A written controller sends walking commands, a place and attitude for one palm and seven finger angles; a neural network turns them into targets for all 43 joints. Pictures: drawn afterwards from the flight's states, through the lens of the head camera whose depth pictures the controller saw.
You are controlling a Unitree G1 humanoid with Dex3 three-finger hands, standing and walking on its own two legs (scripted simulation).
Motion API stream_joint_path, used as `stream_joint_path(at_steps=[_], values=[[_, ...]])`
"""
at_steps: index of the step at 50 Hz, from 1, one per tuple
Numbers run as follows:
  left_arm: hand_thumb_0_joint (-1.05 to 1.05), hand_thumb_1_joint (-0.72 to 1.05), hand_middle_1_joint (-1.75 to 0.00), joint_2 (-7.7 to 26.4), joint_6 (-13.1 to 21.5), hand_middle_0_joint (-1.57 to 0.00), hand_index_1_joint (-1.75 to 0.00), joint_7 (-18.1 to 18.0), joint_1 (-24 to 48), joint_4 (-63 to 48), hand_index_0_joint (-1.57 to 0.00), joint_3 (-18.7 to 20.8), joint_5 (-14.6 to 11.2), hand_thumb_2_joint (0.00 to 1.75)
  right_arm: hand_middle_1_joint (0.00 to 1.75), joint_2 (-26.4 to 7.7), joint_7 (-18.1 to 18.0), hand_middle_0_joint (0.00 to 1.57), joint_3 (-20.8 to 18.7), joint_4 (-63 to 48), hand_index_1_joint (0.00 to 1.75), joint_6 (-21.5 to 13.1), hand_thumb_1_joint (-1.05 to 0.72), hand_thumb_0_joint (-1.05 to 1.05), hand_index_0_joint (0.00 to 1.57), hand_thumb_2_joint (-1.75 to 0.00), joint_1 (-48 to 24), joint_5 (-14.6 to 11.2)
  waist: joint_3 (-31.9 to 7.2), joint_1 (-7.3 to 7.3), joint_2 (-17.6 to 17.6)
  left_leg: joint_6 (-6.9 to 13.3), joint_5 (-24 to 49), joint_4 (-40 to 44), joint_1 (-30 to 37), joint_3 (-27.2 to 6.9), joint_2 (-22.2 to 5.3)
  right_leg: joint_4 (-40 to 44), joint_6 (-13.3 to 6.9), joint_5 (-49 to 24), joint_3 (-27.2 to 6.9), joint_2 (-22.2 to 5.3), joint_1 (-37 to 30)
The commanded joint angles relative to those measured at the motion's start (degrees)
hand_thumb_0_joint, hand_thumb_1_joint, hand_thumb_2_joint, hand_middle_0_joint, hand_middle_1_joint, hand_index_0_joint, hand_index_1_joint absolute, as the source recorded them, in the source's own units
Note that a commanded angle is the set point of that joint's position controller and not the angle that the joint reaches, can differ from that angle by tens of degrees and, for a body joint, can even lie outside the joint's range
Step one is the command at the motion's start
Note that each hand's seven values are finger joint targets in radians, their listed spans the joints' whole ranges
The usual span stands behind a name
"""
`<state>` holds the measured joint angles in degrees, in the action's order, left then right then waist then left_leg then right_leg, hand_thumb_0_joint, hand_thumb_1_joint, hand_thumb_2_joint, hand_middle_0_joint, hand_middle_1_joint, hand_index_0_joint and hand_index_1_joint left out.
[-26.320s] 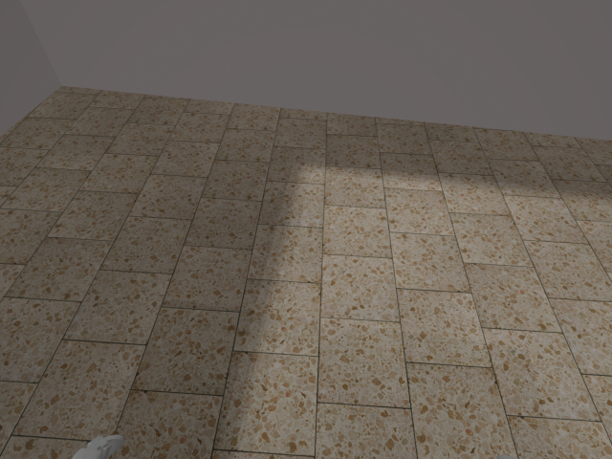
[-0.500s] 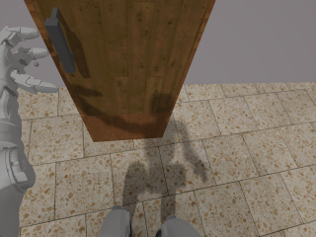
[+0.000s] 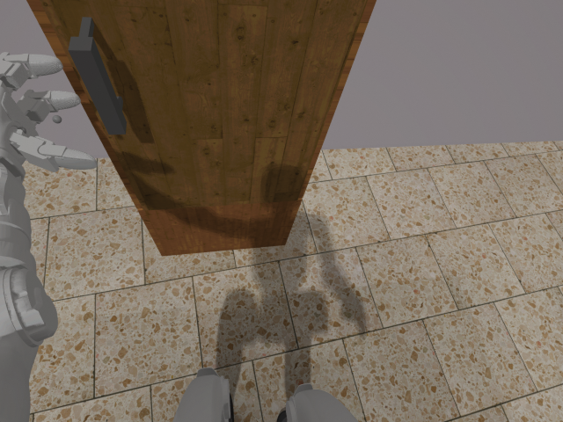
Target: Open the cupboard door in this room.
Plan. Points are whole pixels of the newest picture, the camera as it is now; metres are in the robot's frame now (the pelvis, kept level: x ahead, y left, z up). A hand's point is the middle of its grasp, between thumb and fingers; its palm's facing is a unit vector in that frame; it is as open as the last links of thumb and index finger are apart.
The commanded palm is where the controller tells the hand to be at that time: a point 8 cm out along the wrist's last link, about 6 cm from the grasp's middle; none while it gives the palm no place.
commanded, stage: slide the fingers in behind the handle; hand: left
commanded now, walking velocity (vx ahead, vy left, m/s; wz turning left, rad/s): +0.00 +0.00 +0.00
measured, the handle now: (103, 80) +0.55 +0.22 +0.10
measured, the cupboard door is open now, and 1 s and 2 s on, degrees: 0 0 0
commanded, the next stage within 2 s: close the thumb around the handle in 1.46 s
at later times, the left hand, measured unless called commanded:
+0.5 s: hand (82, 119) +0.49 +0.23 +0.09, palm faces +0.06 -1.00 +0.01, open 14.0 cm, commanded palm +0.47 +0.27 +0.09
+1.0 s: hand (117, 116) +0.50 +0.19 +0.08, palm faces +0.08 -1.00 +0.01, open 14.0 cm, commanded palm +0.48 +0.23 +0.09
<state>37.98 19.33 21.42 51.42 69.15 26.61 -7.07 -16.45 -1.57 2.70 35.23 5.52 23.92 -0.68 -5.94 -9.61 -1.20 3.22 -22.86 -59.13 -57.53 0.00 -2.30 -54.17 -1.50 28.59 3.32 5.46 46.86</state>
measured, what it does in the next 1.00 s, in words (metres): stands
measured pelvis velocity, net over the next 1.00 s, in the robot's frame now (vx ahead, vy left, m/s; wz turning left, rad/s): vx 0.00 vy -0.01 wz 0.01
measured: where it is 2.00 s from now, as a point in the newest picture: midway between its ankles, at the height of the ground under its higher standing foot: outside the picture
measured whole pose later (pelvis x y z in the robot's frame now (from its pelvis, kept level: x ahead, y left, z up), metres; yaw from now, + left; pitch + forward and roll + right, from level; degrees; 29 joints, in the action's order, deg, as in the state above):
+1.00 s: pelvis +0.00 -0.01 +0.00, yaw +1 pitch +20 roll -4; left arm 28.4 20.4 10.9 51.5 67.9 21.8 -5.9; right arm -15.4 0.6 2.0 35.6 4.7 24.2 0.2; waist -6.6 -9.3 -2.1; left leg 2.5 -23.0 -58.8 -56.0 0.1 -2.1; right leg -55.1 -2.2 29.4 3.2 5.3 46.0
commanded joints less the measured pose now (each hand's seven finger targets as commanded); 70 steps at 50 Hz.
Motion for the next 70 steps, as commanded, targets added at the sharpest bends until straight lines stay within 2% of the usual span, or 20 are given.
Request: stream_joint_path(at_steps=[1, 4, 8, 14, 17, 21, 26, 29, 32, 37, 41, 43, 49, 52, 56, 59, 60, 64, 68, 70], values=[[0.0, -0.5, -1.2, 16.13, 5.44, -0.3, -1.2, -1.49, 23.25, -16.64, -0.3, 1.96, -1.15, 0.3, 0.3, -11.03, -0.59, 0.2, -4.62, -2.79, 0.3, -0.71, -0.9, 0.0, 0.2, -0.9, 8.84, 0.16, -30.32, 1.23, -13.0, -1.39, 25.92, 5.08, 39.41, -6.34, -0.79, 6.08, -0.37, -19.14, -1.35, 0.07, 3.26], [0.0, -0.5, -1.2, 11.6, 5.45, -0.3, -1.2, -2.06, 23.9, -16.65, -0.3, -0.68, -1.56, 0.3, 0.3, -10.55, -0.18, 0.2, -4.61, -2.63, 0.3, -0.71, -0.9, 0.0, 0.2, -0.9, 8.56, 0.3, -27.98, 0.56, -12.74, -1.41, 25.33, 5.27, 39.78, -6.67, -0.82, 6.29, -0.44, -18.06, -0.85, 0.28, 4.55], [0.0, -0.5, -1.2, 12.03, 2.65, -0.3, -1.2, -2.63, 21.91, -11.18, -0.3, -0.75, -1.07, 0.3, 0.3, -11.09, -0.23, 0.2, -4.6, -2.82, 0.3, -0.19, -0.9, 0.0, 0.2, -0.9, 8.5, -0.12, -23.32, -0.03, -7.92, -0.85, 20.09, 6.26, 34.35, -5.99, -0.46, 7.34, 0.05, -16.64, -1.12, -0.01, 3.3], [0.0, -0.5, -1.2, 10.18, 4.87, -0.3, -1.2, -4.19, 26.12, -13.93, -0.3, -1.82, -1.09, 0.3, 0.3, -10.7, -0.11, 0.2, -4.42, -2.85, 0.3, -0.89, -0.9, 0.0, 0.2, -0.9, 8.07, 0.3, -23.22, -0.78, -8.46, -0.91, 19.17, 5.8, 35.04, -6.4, -0.48, 6.93, -0.21, -15.48, -1.35, -0.15, 4.81], [0.0, -0.5, -1.2, 10.13, 6.52, -0.3, -1.2, -4.53, 25.9, -15.56, -0.3, -1.38, -1.01, 0.3, 0.3, -10.67, 0.02, 0.2, -4.68, -2.71, 0.3, -1.15, -0.9, 0.0, 0.2, -0.9, 7.78, 0.39, -26.76, 0.03, -9.69, -1.36, 20.51, 5.63, 37.51, -6.84, -0.7, 6.28, -0.33, -15.71, -1.28, -0.13, 4.84], [0.0, -0.5, -1.2, 5.0, 5.76, -0.3, -1.2, -4.91, 26.57, -13.56, -0.3, -5.29, -0.69, 0.3, 0.3, -10.26, 0.31, 0.2, -4.72, -2.07, 0.3, -1.25, -0.9, 0.0, 0.2, -0.9, 7.6, 0.3, -25.15, -1.07, -10.32, -1.58, 18.52, 5.91, 38.26, -7.6, -0.87, 6.4, -0.26, -13.51, -0.82, -0.21, 7.59], [0.0, -0.5, -1.2, 7.65, 4.16, -0.3, -1.2, -7.03, 26.47, -12.56, -0.3, -2.74, -0.16, 0.3, 0.3, -10.53, 0.3, 0.2, -4.58, -2.27, 0.3, -1.45, -0.9, 0.0, 0.2, -0.9, 8.19, 0.49, -25.47, -0.23, -8.32, -1.21, 17.83, 6.12, 35.66, -7.11, -0.45, 6.5, -0.25, -13.97, -0.98, -0.38, 5.04], [0.0, -0.5, -1.2, 6.07, 5.23, -0.3, -1.2, -8.38, 28.89, -13.92, -0.3, -3.78, 0.2, 0.3, 0.3, -10.07, 0.51, 0.2, -4.39, -2.15, 0.3, -1.8, -0.9, 0.0, 0.2, -0.9, 8.23, 0.81, -25.05, -0.8, -9.24, -1.18, 18.21, 5.68, 35.48, -7.12, -0.33, 6.24, -0.29, -14.17, -1.06, -0.34, 5.65], [0.0, -0.5, -1.2, 8.53, 5.73, -0.3, -1.2, -9.43, 28.14, -12.26, -0.3, -2.04, 0.99, 0.3, 0.3, -10.42, 0.61, 0.2, -4.42, -2.14, 0.3, -1.88, -0.9, 0.0, 0.2, -0.9, 8.4, 0.8, -25.03, -0.73, -7.86, -1.02, 16.69, 5.46, 33.25, -6.62, -0.33, 6.17, -0.11, -13.82, -1.49, -0.37, 4.73], [0.0, -0.5, -1.2, 7.33, 6.52, -0.3, -1.2, -9.24, 25.27, -15.32, -0.3, -2.14, 0.84, 0.3, 0.3, -10.05, 1.15, 0.2, -4.75, -2.56, 0.3, -1.74, -0.9, 0.0, 0.2, -0.9, 8.73, 0.92, -29.91, 0.71, -9.41, -1.26, 22.35, 4.86, 36.15, -5.83, -0.15, 5.46, -0.24, -18.74, -1.49, -0.14, 1.73], [0.0, -0.5, -1.2, 2.65, 4.54, -0.3, -1.2, -8.87, 23.91, -12.96, -0.3, -5.5, 0.62, 0.3, 0.3, -9.57, 1.46, 0.2, -4.86, -2.47, 0.3, -1.13, -0.9, 0.0, 0.2, -0.9, 8.81, 0.61, -25.87, -0.36, -7.87, -0.99, 21.47, 4.98, 34.25, -5.27, 0.04, 6.14, 0.04, -19.36, -1.3, -0.01, 2.25], [0.0, -0.5, -1.2, 3.46, 3.56, -0.3, -1.2, -9.3, 24.44, -11.75, -0.3, -4.88, 0.41, 0.3, 0.3, -9.8, 1.41, 0.2, -4.79, -2.51, 0.3, -1.04, -0.9, 0.0, 0.2, -0.9, 8.96, 0.54, -23.47, -0.73, -5.9, -0.6, 18.5, 5.29, 31.25, -4.94, 0.29, 6.78, 0.27, -18.14, -1.65, -0.06, 1.63], [0.0, -0.5, -1.2, 3.6, 6.65, -0.3, -1.2, -11.5, 28.6, -15.58, -0.3, -4.02, 0.65, 0.3, 0.3, -9.21, 1.49, 0.2, -4.83, -1.91, 0.3, -1.86, -0.9, 0.0, 0.2, -0.9, 8.94, 1.02, -25.63, -0.83, -7.52, -0.57, 20.45, 4.13, 32.5, -4.94, 0.46, 5.74, 0.03, -19.91, -2.27, -0.24, 1.58], [0.0, -0.5, -1.2, 3.75, 7.6, -0.3, -1.2, -11.77, 26.02, -15.86, -0.3, -3.57, 1.07, 0.3, 0.3, -9.12, 1.78, 0.2, -5.0, -1.86, 0.3, -1.98, -0.9, 0.0, 0.2, -0.9, 8.64, 1.02, -28.44, 0.16, -8.44, -0.77, 21.88, 3.8, 33.58, -4.54, 0.52, 5.44, 0.1, -21.44, -2.51, -0.33, 0.35], [0.0, -0.5, -1.2, 5.53, 5.95, -0.3, -1.2, -11.35, 21.99, -13.88, -0.3, -2.17, 1.31, 0.3, 0.3, -9.31, 1.86, 0.2, -4.98, -2.49, 0.3, -1.31, -0.9, 0.0, 0.2, -0.9, 8.63, 0.74, -28.06, 1.13, -6.32, -0.51, 22.5, 4.03, 31.36, -3.72, 0.9, 5.51, 0.35, -24.45, -2.73, -0.37, -2.99], [0.0, -0.5, -1.2, 2.66, 4.95, -0.3, -1.2, -10.82, 22.81, -14.59, -0.3, -4.42, 0.68, 0.3, 0.3, -8.93, 1.86, 0.2, -4.84, -3.3, 0.3, -1.14, -0.9, 0.0, 0.2, -0.9, 8.22, 0.52, -26.32, 0.45, -6.41, -0.2, 21.96, 4.16, 30.71, -3.28, 1.28, 6.1, 0.43, -25.35, -2.97, -0.39, -3.31], [0.0, -0.5, -1.2, 4.46, 5.01, -0.3, -1.2, -10.83, 22.99, -14.99, -0.3, -3.09, 0.67, 0.3, 0.3, -9.16, 1.69, 0.2, -4.91, -3.1, 0.3, -1.04, -0.9, 0.0, 0.2, -0.9, 8.11, 0.4, -26.7, 0.68, -5.87, -0.29, 21.75, 4.17, 30.64, -3.26, 1.06, 6.09, 0.55, -25.22, -3.04, -0.45, -3.4], [0.0, -0.5, -1.2, 3.37, 6.08, -0.3, -1.2, -10.75, 25.57, -15.42, -0.3, -3.84, -0.28, 0.3, 0.3, -8.97, 1.4, 0.2, -4.81, -2.8, 0.3, -1.4, -0.9, 0.0, 0.2, -0.9, 7.83, 0.41, -23.92, -0.55, -3.93, -0.02, 19.17, 4.2, 28.9, -3.45, 1.15, 6.67, 0.61, -23.56, -3.42, -0.43, -3.01], [0.0, -0.5, -1.2, 1.43, 6.39, -0.3, -1.2, -10.72, 26.62, -13.44, -0.3, -5.92, 0.31, 0.3, 0.3, -8.9, 1.44, 0.2, -4.88, -1.99, 0.3, -1.92, -0.9, 0.0, 0.2, -0.9, 7.44, 0.39, -23.65, -1.23, -5.57, -0.16, 16.75, 3.92, 29.2, -3.72, 1.05, 6.77, 0.69, -20.2, -3.55, -0.63, -0.02], [0.0, -0.5, -1.2, 4.24, 7.01, -0.3, -1.2, -10.79, 26.75, -13.82, -0.3, -4.03, 0.61, 0.3, 0.3, -9.26, 1.35, 0.2, -4.86, -1.9, 0.3, -2.04, -0.9, 0.0, 0.2, -0.9, 7.76, 0.38, -26.31, -0.36, -6.59, -0.36, 18.32, 3.86, 30.32, -4.04, 1.01, 6.02, 0.42, -20.79, -3.49, -0.68, -0.77]])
